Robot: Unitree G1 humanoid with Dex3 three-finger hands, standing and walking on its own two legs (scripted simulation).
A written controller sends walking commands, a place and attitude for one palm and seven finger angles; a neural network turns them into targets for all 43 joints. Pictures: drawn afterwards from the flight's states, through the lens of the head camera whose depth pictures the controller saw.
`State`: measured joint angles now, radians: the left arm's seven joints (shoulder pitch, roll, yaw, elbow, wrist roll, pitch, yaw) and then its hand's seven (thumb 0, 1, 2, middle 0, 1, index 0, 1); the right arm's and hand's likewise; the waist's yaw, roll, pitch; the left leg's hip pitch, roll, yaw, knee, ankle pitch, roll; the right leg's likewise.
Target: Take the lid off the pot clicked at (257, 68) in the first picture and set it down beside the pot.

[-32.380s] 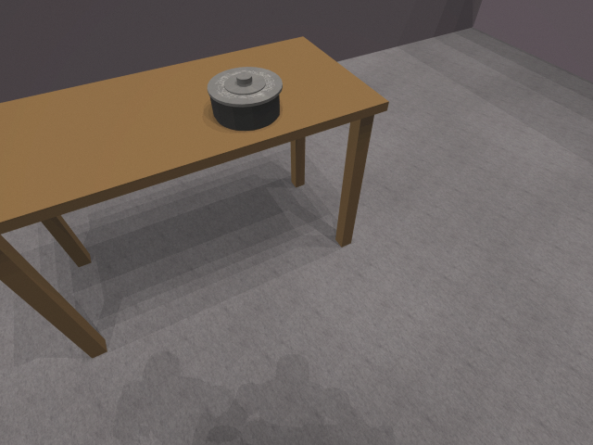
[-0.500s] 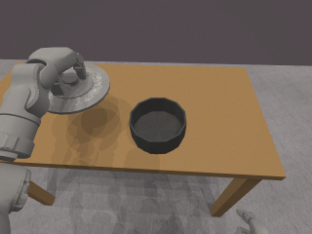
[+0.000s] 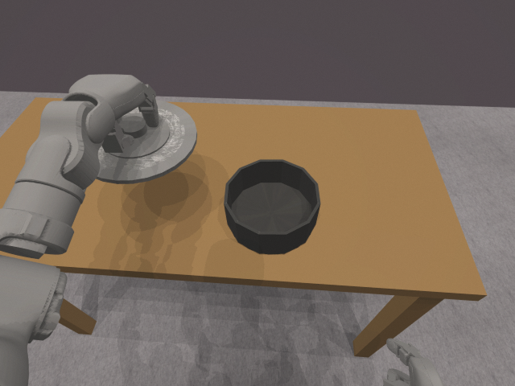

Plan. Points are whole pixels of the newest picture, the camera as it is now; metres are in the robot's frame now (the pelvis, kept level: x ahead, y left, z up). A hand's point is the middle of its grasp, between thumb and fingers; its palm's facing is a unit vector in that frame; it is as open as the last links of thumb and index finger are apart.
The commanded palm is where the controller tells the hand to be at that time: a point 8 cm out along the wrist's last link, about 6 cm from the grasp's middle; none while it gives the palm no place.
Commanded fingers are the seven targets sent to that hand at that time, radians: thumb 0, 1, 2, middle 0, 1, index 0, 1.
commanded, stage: lower the lid onto the table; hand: left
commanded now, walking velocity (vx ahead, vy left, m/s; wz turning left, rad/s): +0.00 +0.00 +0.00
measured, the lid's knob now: (133, 127) +0.47 +0.23 +0.15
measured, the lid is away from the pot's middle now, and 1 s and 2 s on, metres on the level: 0.23 0.22 0.24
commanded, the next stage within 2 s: none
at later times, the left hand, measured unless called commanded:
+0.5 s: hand (121, 157) +0.42 +0.24 +0.13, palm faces -0.28 +0.00 -0.96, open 7.3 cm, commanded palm +0.41 +0.23 +0.21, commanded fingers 0.00 0.57 1.14 -0.92 -1.00 -0.91 -0.94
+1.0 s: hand (136, 166) +0.43 +0.23 +0.10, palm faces -0.33 -0.01 -0.94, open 7.3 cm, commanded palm +0.42 +0.23 +0.17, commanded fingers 0.00 0.57 1.14 -0.92 -1.00 -0.91 -0.94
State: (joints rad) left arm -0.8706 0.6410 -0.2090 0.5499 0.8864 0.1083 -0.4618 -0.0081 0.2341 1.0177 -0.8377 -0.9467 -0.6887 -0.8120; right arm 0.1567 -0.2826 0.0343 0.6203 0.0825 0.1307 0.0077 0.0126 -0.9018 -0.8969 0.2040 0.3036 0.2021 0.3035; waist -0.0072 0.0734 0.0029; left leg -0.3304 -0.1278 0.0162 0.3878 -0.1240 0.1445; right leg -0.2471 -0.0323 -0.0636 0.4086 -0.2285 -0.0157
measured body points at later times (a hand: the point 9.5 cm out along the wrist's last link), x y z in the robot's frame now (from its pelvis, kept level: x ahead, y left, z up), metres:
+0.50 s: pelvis +0.00 +0.00 +0.00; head +0.04 -0.01 +0.45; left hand +0.43 +0.23 +0.18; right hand +0.16 -0.25 -0.11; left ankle +0.04 +0.01 -0.74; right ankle -0.01 -0.15 -0.74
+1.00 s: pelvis +0.01 -0.02 +0.00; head +0.06 -0.03 +0.45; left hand +0.44 +0.23 +0.15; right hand +0.12 -0.28 -0.12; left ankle +0.04 +0.01 -0.74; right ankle -0.01 -0.15 -0.74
